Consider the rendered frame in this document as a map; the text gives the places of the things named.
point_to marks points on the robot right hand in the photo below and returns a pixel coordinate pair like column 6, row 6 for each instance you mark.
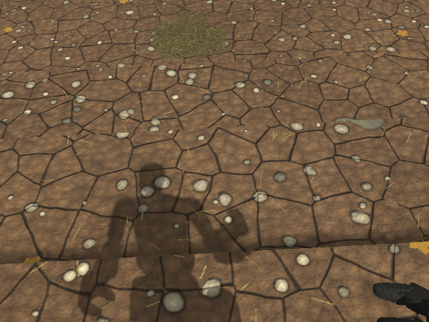
column 414, row 296

